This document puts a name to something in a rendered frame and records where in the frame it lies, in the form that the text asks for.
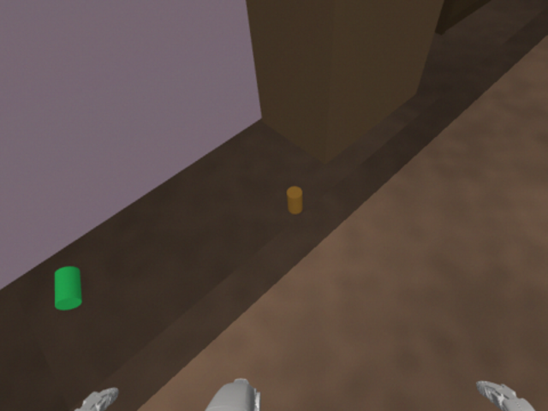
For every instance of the right robot hand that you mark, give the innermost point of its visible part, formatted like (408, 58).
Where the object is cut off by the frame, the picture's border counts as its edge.
(503, 397)

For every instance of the left robot hand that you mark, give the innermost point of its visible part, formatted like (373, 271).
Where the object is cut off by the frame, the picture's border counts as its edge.
(99, 401)

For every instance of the bookshelf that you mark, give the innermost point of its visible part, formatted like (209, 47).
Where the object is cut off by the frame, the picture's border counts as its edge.
(454, 11)

